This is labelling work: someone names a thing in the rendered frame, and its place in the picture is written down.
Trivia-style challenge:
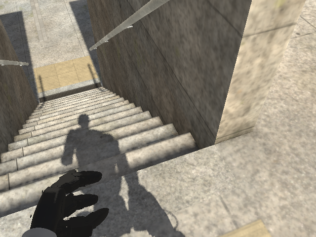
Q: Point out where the stairs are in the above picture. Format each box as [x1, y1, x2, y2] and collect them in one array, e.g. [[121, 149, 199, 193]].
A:
[[0, 87, 200, 218]]

